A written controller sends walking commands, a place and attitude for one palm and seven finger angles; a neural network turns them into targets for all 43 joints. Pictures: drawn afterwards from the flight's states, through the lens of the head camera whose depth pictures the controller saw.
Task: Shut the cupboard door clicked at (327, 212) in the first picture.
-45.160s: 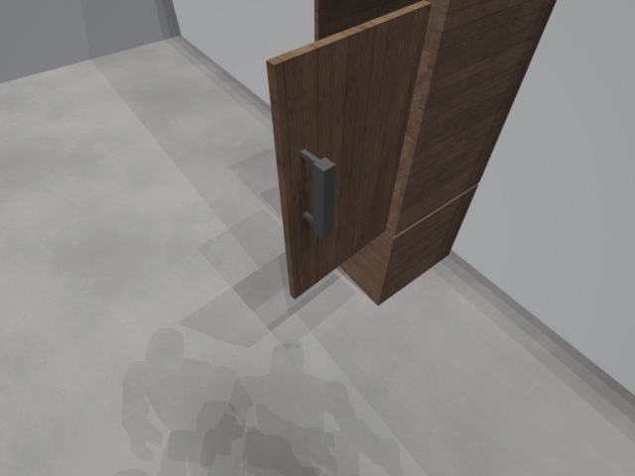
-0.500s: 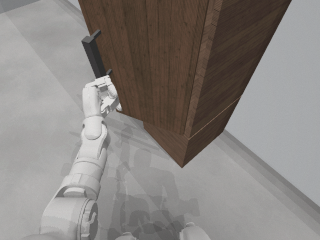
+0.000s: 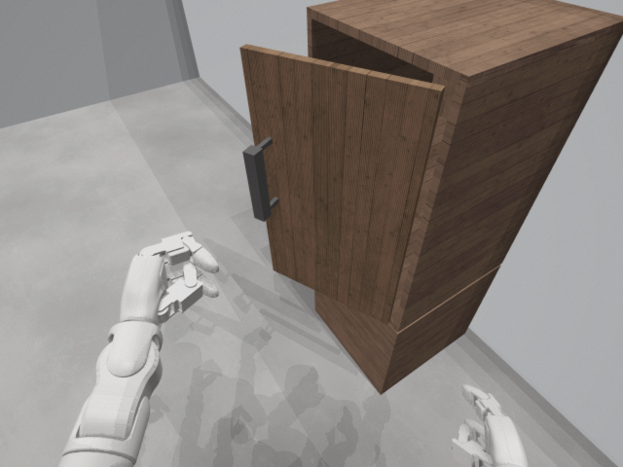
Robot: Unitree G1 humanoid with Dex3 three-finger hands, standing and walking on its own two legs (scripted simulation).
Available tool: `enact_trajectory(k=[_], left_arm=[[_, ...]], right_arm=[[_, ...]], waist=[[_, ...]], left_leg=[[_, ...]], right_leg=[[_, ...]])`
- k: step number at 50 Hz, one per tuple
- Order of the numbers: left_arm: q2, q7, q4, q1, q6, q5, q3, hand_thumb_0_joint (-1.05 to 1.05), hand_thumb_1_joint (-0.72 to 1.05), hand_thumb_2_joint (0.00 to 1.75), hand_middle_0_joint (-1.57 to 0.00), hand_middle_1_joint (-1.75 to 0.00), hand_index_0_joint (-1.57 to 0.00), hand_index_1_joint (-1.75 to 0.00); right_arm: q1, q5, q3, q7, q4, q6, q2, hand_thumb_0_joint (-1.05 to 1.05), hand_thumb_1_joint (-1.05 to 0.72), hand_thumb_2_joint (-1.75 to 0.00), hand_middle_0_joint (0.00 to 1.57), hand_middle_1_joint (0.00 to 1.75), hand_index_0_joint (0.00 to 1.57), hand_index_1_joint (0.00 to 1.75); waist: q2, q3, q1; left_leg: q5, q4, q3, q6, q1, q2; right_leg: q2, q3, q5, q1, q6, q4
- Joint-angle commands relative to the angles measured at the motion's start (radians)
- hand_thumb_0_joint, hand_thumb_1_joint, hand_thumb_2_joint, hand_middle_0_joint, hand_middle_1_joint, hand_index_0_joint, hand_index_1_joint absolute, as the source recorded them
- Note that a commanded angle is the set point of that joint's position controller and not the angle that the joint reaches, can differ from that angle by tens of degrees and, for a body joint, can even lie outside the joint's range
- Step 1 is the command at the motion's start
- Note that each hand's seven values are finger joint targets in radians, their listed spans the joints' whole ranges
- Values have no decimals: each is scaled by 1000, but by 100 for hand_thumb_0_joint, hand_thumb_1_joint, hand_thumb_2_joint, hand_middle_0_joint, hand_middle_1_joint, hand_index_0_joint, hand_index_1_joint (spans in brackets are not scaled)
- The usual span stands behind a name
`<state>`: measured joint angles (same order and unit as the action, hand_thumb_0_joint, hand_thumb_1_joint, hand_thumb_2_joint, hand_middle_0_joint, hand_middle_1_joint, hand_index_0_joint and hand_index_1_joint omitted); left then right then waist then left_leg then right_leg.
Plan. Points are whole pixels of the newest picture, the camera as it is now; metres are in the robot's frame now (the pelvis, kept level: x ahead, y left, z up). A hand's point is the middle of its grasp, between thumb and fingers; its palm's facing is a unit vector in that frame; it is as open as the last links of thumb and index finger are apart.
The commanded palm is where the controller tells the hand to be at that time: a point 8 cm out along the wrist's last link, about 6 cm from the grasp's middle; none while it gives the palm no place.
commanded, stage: draw the hand back to the body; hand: left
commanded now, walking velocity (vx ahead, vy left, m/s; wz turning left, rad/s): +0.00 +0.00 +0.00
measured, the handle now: (264, 179) +0.64 +0.14 +0.01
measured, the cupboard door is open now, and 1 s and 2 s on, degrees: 26 26 26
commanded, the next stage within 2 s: step back with the hand held close in 0.84 s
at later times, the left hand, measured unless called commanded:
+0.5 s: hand (29, 333) +0.20 +0.28 +0.17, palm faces +0.49 -0.75 -0.43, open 6.4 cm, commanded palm +0.15 +0.30 +0.18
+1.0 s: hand (36, 334) +0.20 +0.27 +0.17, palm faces +0.49 -0.77 -0.41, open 7.4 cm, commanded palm +0.15 +0.30 +0.18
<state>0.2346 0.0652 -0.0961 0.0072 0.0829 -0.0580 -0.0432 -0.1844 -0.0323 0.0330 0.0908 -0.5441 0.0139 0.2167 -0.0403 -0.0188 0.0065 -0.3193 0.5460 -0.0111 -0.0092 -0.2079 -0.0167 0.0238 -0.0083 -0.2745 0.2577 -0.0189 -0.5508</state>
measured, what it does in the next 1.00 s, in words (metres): stands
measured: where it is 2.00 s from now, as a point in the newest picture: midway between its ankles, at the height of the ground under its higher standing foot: outside the picture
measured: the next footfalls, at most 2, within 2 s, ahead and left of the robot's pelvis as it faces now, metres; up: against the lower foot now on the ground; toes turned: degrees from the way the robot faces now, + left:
none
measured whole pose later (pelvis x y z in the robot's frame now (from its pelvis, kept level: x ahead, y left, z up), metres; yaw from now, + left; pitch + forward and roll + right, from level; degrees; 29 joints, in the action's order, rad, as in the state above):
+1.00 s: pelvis +0.01 +0.00 +0.01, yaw +0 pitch -4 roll +0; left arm 0.34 0.11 0.36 -0.45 0.10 -0.06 -0.37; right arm -0.21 0.00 0.02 0.09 -0.63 -0.12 0.22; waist -0.07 0.00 0.06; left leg -0.29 0.44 0.00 -0.01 -0.09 -0.02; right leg 0.02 0.00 -0.24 0.13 -0.02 -0.43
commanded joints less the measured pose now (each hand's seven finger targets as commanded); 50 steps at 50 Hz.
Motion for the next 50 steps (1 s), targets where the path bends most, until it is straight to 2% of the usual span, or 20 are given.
enact_trajectory(k=[1, 6, 12, 16, 18, 21, 22, 23, 25, 28, 29, 32, 34, 36, 37, 42, 44, 48, 49, 50], left_arm=[[147, 14, 355, 147, 40, 4, -104, 0, 90, 90, -81, -96, -81, -96], [162, 19, 470, 15, 26, 7, -136, 0, 90, 90, -67, -81, -67, -81], [250, 39, 575, -130, 31, 8, -267, 0, 90, 90, -50, -63, -50, -63], [265, 48, 650, -224, 39, 7, -323, 0, 90, 90, -39, -51, -39, -51], [284, 50, 659, -293, 41, 2, -364, 0, 90, 90, -34, -45, -34, -45], [312, 56, 681, -364, 50, 0, -427, 0, 90, 90, -25, -36, -25, -36], [333, 57, 666, -399, 49, -4, -460, 0, 90, 90, -23, -33, -23, -33], [326, 57, 683, -398, 53, -4, -462, 0, 90, 90, -20, -30, -20, -30], [268, 52, 640, -381, 51, -1, -401, 0, 90, 90, -20, -30, -20, -30], [266, 56, 637, -332, 53, 5, -382, 0, 90, 90, -20, -30, -20, -30], [274, 59, 632, -328, 55, 4, -390, 0, 90, 90, -20, -30, -20, -30], [312, 66, 653, -340, 63, 10, -425, 0, 90, 90, -20, -30, -20, -30], [309, 68, 685, -348, 70, 10, -426, 0, 90, 90, -20, -30, -20, -30], [316, 69, 691, -352, 70, 11, -435, 0, 90, 90, -20, -30, -20, -30], [330, 69, 685, -359, 70, 10, -451, 0, 90, 90, -20, -30, -20, -30], [313, 63, 656, -380, 69, 4, -448, 0, 90, 90, -20, -30, -20, -30], [293, 59, 658, -373, 70, 4, -430, 0, 90, 90, -20, -30, -20, -30], [292, 57, 646, -374, 67, 0, -428, 0, 90, 90, -20, -30, -20, -30], [384, 62, 684, -276, 105, 5, -515, 0, 90, 90, -20, -30, -20, -30], [340, 58, 614, -368, 116, 4, -483, 0, 90, 90, -20, -30, -20, -30]], right_arm=[[95, 7, -25, 5, 134, -54, 91, 0, -90, -90, 20, 30, 20, 30], [104, 17, -21, 1, 129, -80, 94, 0, -90, -90, 20, 30, 20, 30], [115, 28, -27, 3, 109, -110, 96, 0, -90, -90, 20, 30, 20, 30], [112, 29, -33, -1, 101, -129, 91, 0, -90, -90, 20, 30, 20, 30], [112, 30, -35, 0, 96, -140, 92, 0, -90, -90, 20, 30, 20, 30], [108, 28, -45, -1, 90, -150, 93, 0, -90, -90, 20, 30, 20, 30], [112, 27, -47, 2, 86, -155, 96, 0, -90, -90, 20, 30, 20, 30], [108, 24, -46, 1, 88, -156, 92, 0, -90, -90, 20, 30, 20, 30], [102, 24, -48, 2, 77, -162, 97, 0, -90, -90, 20, 30, 20, 30], [97, 24, -56, 8, 69, -173, 112, 0, -90, -90, 20, 30, 20, 30], [98, 26, -56, 11, 69, -175, 112, 0, -90, -90, 20, 30, 20, 30], [101, 29, -57, 14, 64, -186, 113, 0, -90, -90, 20, 30, 20, 30], [107, 30, -53, 13, 67, -193, 101, 0, -90, -90, 20, 30, 20, 30], [110, 29, -52, 14, 68, -195, 98, 0, -90, -90, 20, 30, 20, 30], [111, 29, -51, 14, 63, -197, 100, 0, -90, -90, 20, 30, 20, 30], [107, 29, -50, 11, 63, -197, 98, 0, -90, -90, 20, 30, 20, 30], [108, 26, -50, 8, 67, -194, 95, 0, -90, -90, 20, 30, 20, 30], [106, 27, -52, 9, 72, -190, 98, 0, -90, -90, 20, 30, 20, 30], [106, 21, -62, 2, 99, -168, 135, 0, -90, -90, 20, 30, 20, 30], [104, 25, -62, 2, 83, -154, 124, 0, -90, -90, 20, 30, 20, 30]], waist=[[-2, -123, 8], [2, -92, 14], [-17, -91, 37], [-41, -102, 44], [-9, -78, 50], [-5, -75, 58], [-18, -50, 65], [-36, -46, 62], [8, 2, 44], [13, 11, 35], [29, 6, 40], [7, -43, 55], [-26, -73, 59], [-26, -54, 61], [-55, -46, 65], [-33, -4, 61], [-47, 6, 56], [-4, -1, 55], [4, 32, 14], [62, 13, 11]], left_leg=[[221, -155, -19, 23, 51, 9], [261, -182, -17, 20, 78, 8], [289, -186, -21, 18, 82, 12], [333, -177, -26, 14, 91, 12], [343, -177, -24, 16, 76, 9], [347, -173, -29, 16, 69, 7], [338, -175, -30, 17, 61, 6], [331, -177, -33, 15, 58, 7], [287, -180, -36, 20, 52, 6], [243, -185, -34, 28, 64, 7], [233, -187, -32, 29, 59, 8], [251, -184, -30, 30, 67, 13], [280, -177, -35, 28, 75, 17], [282, -177, -37, 24, 64, 16], [265, -183, -34, 21, 60, 15], [268, -188, -37, 17, 46, 10], [251, -192, -40, 16, 48, 8], [228, -197, -40, 20, 48, 7], [142, -137, -42, 38, -26, -11], [119, -106, -29, 40, -24, 0]], right_leg=[[-26, 58, 198, -142, 32, 127], [-28, 66, 225, -169, 27, 156], [-26, 64, 243, -205, 25, 169], [-23, 69, 274, -212, 21, 157], [-22, 71, 281, -211, 18, 157], [-24, 72, 279, -208, 17, 154], [-24, 68, 273, -199, 17, 162], [-20, 69, 262, -199, 17, 158], [-22, 70, 219, -153, 11, 172], [-21, 65, 169, -131, 10, 185], [-21, 68, 157, -136, 9, 183], [-19, 63, 176, -171, 13, 176], [-17, 64, 212, -192, 14, 161], [-20, 64, 214, -185, 14, 161], [-20, 62, 196, -188, 16, 170], [-25, 64, 198, -173, 15, 178], [-25, 63, 179, -161, 14, 180], [-25, 62, 156, -163, 11, 188], [24, -30, 179, -83, 20, 234], [52, -48, 166, -61, 30, 250]])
